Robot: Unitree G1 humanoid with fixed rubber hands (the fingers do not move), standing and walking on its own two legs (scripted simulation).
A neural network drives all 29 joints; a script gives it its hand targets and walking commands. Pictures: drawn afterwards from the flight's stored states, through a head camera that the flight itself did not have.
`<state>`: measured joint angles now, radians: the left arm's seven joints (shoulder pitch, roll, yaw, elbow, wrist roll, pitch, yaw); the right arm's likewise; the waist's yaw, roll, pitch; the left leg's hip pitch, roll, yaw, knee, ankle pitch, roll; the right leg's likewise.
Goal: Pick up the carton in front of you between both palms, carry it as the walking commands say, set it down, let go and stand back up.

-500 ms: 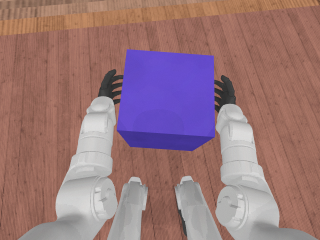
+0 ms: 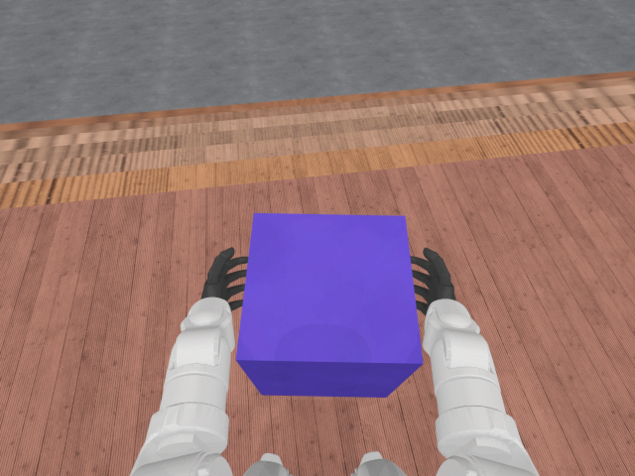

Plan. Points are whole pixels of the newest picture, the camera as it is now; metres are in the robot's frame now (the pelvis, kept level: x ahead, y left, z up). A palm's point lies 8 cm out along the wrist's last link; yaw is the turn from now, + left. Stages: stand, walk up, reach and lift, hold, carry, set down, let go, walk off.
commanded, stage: reach and lift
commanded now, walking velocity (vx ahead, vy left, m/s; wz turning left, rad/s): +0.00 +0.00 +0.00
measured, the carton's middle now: (326, 314) +0.36 +0.00 -0.09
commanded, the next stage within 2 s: hold in 1.34 s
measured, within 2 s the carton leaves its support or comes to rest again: neither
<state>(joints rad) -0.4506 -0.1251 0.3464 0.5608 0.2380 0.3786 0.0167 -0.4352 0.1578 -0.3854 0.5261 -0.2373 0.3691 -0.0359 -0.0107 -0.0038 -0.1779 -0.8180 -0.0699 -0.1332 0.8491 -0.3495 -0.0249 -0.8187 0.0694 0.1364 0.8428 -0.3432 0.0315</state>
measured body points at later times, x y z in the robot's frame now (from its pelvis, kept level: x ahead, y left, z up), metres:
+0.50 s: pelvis +0.01 +0.00 +0.05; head -0.02 +0.00 +0.50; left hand +0.32 +0.15 +0.06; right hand +0.32 -0.15 +0.07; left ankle +0.03 +0.13 -0.69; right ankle +0.03 -0.13 -0.69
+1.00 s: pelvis +0.02 +0.00 +0.05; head -0.01 +0.00 +0.50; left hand +0.32 +0.15 +0.07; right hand +0.33 -0.15 +0.08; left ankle +0.03 +0.13 -0.69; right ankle +0.03 -0.13 -0.69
